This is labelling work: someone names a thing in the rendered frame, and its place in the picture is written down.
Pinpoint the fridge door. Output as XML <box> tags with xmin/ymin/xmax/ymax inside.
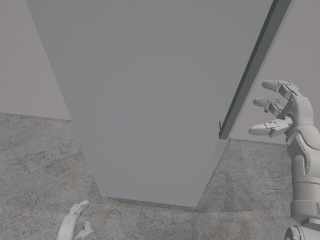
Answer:
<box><xmin>25</xmin><ymin>0</ymin><xmax>296</xmax><ymax>208</ymax></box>

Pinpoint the robot right hand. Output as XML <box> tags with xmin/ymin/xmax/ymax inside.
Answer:
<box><xmin>248</xmin><ymin>79</ymin><xmax>314</xmax><ymax>138</ymax></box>

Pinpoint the right robot upper arm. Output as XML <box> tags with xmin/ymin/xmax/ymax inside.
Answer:
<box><xmin>284</xmin><ymin>225</ymin><xmax>320</xmax><ymax>240</ymax></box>

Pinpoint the robot left hand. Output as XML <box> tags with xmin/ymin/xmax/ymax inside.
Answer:
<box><xmin>55</xmin><ymin>200</ymin><xmax>94</xmax><ymax>240</ymax></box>

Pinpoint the handle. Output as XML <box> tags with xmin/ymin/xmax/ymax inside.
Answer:
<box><xmin>219</xmin><ymin>0</ymin><xmax>292</xmax><ymax>140</ymax></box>

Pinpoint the robot right forearm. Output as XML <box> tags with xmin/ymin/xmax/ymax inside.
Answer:
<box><xmin>285</xmin><ymin>125</ymin><xmax>320</xmax><ymax>232</ymax></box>

